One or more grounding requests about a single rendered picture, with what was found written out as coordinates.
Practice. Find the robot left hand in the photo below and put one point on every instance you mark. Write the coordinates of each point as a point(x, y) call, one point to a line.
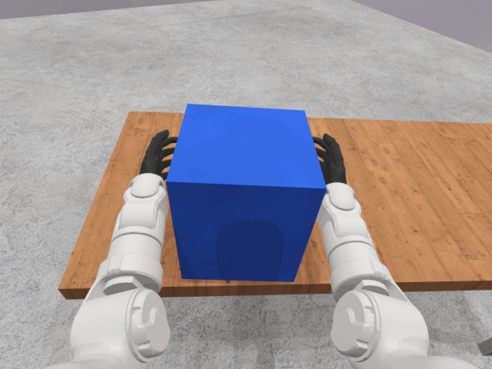
point(152, 161)

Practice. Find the robot left forearm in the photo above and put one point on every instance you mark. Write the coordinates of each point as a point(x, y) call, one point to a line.
point(135, 250)

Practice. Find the robot left upper arm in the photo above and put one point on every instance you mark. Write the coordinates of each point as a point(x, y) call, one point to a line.
point(126, 330)

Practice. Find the robot right upper arm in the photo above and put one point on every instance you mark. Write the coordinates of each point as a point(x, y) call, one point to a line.
point(375, 331)

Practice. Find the robot right forearm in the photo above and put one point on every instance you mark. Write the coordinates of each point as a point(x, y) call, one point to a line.
point(350, 251)

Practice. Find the carton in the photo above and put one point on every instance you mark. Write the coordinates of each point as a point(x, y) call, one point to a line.
point(244, 186)

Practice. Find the robot right hand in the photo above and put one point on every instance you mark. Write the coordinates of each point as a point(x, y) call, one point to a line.
point(333, 168)

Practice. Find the table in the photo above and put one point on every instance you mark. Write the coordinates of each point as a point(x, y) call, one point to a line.
point(424, 187)

